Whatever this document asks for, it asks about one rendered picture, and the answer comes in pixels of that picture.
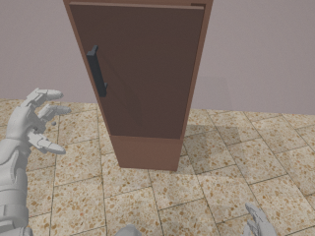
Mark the left robot hand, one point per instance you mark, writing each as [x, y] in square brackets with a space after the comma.
[23, 119]

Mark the robot left forearm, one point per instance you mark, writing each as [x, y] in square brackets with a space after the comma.
[14, 156]

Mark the robot left shin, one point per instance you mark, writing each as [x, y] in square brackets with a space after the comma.
[130, 225]

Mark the right robot hand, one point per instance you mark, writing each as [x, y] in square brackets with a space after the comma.
[261, 227]

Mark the cupboard door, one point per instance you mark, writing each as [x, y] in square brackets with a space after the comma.
[146, 54]

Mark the robot left thigh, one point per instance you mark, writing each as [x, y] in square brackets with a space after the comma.
[128, 231]

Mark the handle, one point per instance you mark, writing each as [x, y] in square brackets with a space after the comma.
[101, 86]

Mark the robot left upper arm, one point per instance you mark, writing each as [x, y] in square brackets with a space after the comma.
[20, 231]

